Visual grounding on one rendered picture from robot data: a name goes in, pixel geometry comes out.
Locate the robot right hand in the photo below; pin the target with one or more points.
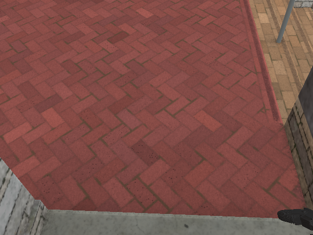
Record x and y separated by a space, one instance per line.
298 217

